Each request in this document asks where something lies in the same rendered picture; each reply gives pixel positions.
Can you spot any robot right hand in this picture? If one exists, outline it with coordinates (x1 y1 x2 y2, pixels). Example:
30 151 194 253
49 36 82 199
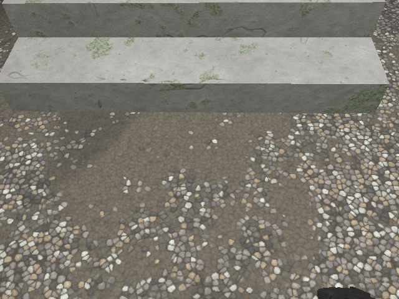
317 287 375 299

